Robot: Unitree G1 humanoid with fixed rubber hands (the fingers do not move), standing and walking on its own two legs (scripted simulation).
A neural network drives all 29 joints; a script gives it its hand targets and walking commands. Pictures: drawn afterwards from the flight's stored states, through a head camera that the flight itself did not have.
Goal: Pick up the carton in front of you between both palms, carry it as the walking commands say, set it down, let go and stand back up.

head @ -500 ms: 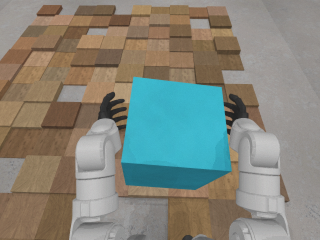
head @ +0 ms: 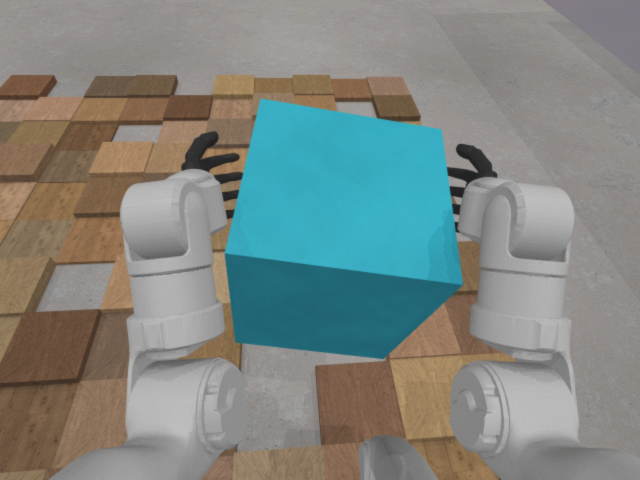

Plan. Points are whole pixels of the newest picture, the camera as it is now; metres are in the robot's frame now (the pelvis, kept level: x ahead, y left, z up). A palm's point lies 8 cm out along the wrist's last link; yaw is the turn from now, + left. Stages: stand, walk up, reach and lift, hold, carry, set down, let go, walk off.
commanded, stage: carry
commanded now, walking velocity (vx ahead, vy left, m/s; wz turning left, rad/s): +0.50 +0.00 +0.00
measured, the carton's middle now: (329, 245) +0.38 -0.01 +0.09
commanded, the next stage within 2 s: none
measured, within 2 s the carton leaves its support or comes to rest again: neither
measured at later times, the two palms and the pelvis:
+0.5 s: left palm (221, 82) +0.68 +0.15 +0.16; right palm (396, 86) +0.70 -0.14 +0.14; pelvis +0.34 -0.02 +0.06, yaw +1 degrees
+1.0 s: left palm (243, 9) +1.05 +0.15 +0.14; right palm (371, 14) +1.04 -0.14 +0.14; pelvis +0.68 +0.02 +0.00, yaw +0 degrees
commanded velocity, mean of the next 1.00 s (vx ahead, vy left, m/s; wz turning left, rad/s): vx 0.50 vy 0.00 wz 0.00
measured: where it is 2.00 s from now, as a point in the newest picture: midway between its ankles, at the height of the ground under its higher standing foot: (293, 213)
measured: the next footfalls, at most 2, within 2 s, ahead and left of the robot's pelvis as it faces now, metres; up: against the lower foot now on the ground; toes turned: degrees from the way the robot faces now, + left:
right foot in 0.16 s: +0.33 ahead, -0.09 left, +0.06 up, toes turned -6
left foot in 0.66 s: +0.65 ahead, +0.10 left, +0.00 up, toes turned +7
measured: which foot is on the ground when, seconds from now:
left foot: down 0.00-0.18, up 0.20-0.64, down 0.66-1.00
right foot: up 0.00-0.14, down 0.16-0.68, up 0.70-1.00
